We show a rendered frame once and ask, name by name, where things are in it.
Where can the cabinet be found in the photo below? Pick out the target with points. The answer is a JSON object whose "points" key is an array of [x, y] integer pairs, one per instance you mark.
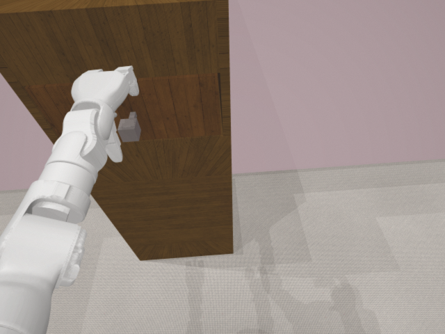
{"points": [[169, 197]]}

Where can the handle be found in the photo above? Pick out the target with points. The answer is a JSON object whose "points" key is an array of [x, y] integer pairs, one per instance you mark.
{"points": [[129, 129]]}

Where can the drawer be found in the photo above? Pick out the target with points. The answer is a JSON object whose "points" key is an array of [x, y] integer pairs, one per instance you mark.
{"points": [[166, 107]]}

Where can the left robot hand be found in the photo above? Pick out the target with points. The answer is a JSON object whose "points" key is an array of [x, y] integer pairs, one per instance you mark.
{"points": [[111, 87]]}

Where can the left robot upper arm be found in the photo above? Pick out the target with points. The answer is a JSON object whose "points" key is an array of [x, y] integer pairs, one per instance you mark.
{"points": [[41, 255]]}

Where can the left robot forearm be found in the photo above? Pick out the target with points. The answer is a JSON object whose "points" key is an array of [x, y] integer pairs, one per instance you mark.
{"points": [[63, 189]]}

